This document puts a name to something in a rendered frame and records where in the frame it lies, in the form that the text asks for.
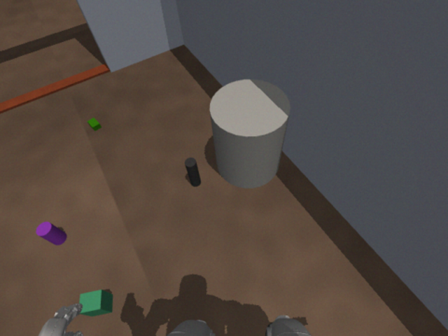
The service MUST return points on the left robot hand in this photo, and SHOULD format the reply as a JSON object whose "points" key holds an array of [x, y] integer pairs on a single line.
{"points": [[57, 326]]}

